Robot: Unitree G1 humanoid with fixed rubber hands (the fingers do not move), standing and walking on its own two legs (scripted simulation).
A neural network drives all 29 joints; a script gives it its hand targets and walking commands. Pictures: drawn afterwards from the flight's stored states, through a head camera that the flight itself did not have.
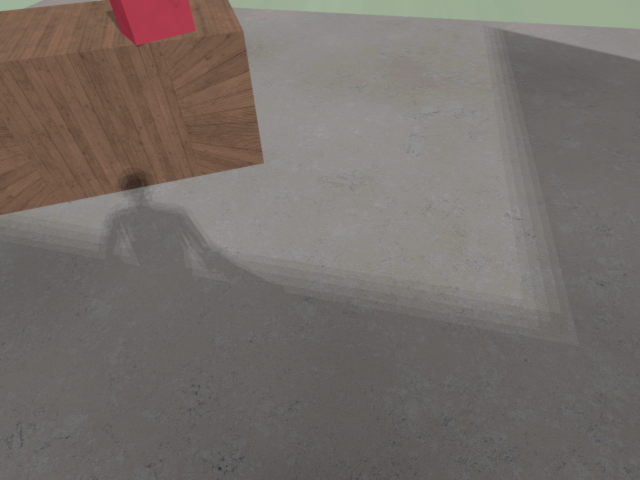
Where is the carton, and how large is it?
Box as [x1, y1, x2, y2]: [109, 0, 195, 45]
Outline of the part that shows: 109,0 121,32 137,45 195,30 188,0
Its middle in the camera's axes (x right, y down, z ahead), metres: -0.68 -0.97 +1.53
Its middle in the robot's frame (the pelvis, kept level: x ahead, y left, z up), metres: +1.80 +0.72 +0.02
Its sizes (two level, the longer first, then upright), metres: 0.252 0.189 0.219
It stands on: a pedestal, 0.66 m high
